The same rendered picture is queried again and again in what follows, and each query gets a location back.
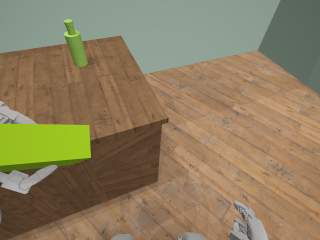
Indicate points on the sponge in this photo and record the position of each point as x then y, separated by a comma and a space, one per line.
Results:
35, 146

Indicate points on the table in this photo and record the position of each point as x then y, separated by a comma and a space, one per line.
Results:
113, 97

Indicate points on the left robot hand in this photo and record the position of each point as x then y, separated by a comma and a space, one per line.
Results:
16, 180

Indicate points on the right robot hand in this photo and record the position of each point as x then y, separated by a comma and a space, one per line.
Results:
253, 230

